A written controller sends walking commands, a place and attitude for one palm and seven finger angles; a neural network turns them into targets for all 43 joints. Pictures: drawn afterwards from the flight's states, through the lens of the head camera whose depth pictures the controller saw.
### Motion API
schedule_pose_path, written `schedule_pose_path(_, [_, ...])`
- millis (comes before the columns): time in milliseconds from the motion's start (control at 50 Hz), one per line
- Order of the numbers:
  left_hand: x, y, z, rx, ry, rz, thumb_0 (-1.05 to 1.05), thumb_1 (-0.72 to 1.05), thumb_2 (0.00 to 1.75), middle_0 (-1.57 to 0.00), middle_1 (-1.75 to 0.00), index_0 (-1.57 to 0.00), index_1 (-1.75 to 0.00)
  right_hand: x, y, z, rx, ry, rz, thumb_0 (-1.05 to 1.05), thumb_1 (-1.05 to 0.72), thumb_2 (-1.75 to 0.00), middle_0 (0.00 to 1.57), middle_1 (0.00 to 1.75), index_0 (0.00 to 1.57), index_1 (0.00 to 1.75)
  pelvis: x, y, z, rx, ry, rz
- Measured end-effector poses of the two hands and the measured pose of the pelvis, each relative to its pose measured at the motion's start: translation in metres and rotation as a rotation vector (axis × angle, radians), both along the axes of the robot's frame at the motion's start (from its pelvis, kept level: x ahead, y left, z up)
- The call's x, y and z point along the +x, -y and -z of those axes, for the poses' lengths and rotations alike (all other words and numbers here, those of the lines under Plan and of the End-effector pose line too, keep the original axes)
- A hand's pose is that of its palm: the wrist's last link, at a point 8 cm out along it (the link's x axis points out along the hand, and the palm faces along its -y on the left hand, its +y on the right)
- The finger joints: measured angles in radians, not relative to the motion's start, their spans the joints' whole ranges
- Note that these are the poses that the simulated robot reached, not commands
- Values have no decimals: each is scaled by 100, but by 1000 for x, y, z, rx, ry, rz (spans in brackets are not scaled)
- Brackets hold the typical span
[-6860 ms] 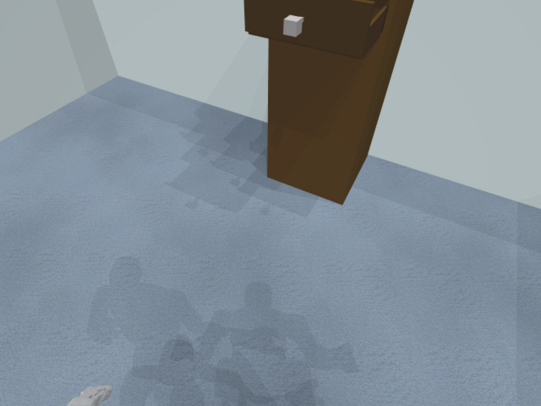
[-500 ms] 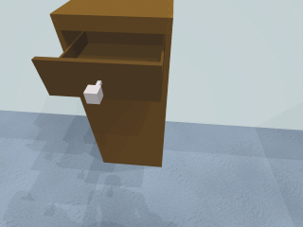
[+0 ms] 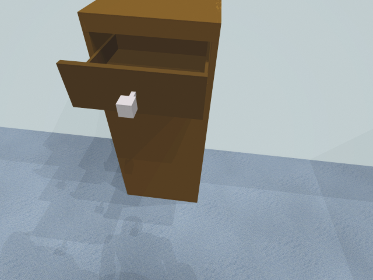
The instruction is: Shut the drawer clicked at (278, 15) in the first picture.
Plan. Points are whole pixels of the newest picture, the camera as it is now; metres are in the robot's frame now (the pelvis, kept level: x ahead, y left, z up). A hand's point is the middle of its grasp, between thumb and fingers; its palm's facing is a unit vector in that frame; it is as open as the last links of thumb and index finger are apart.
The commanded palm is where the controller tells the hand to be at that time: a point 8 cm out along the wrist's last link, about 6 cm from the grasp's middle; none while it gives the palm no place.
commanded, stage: shuffle to correct the standing spot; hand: left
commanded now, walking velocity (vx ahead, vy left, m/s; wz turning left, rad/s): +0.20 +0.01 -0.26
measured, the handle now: (129, 102) +0.50 +0.19 +0.13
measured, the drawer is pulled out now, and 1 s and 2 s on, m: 0.21 0.21 0.21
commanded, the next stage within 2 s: come to a stop and stand still in 0.68 s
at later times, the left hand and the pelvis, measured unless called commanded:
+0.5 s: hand out of the picture -0.02 +0.16 -0.19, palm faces +0.11 -0.99 -0.13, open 7.4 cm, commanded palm none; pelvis +0.04 +0.01 -0.01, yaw +0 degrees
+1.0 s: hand (129, 253) +0.23 +0.17 -0.17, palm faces +0.03 -0.98 -0.21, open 7.3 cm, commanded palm none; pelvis +0.15 +0.00 -0.01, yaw +1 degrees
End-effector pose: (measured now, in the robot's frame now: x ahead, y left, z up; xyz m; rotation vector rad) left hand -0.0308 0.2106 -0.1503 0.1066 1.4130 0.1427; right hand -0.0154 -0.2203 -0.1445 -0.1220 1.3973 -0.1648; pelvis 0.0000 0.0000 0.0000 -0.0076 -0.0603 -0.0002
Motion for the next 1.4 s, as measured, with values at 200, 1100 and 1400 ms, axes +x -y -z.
schedule_pose_path(200, [-22,-1,-3,-14,-80,-23,1,91,89,-20,-30,-20,-30,-35,-7,3,6,-86,65,1,-91,-90,20,30,20,30,2,-4,2,2,-11,18])
schedule_pose_path(1100, [255,-18,-2,48,215,22,-1,94,89,-20,-30,-20,-30,155,-2,9,-30,-46,39,1,-91,-90,20,30,20,30,143,-8,10,-10,-30,-27])
schedule_pose_path(1400, [178,-71,4,30,22,6,1,91,89,-20,-30,-19,-30,216,-42,-20,-73,196,-27,1,-91,-90,20,30,20,30,127,-47,0,-9,-61,32])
